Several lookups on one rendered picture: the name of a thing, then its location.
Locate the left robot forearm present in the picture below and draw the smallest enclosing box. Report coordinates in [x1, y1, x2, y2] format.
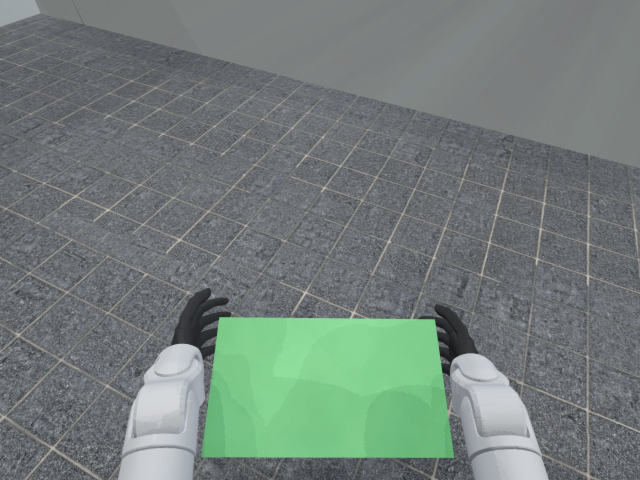
[118, 344, 205, 480]

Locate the carton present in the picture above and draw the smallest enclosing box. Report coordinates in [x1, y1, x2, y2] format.
[201, 317, 454, 458]

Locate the robot left hand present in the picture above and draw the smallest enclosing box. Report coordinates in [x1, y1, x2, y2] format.
[171, 288, 231, 360]

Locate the robot right hand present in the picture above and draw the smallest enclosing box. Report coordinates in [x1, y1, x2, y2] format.
[418, 304, 478, 376]

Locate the right robot forearm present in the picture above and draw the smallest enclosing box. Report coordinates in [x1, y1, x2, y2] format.
[450, 353, 549, 480]

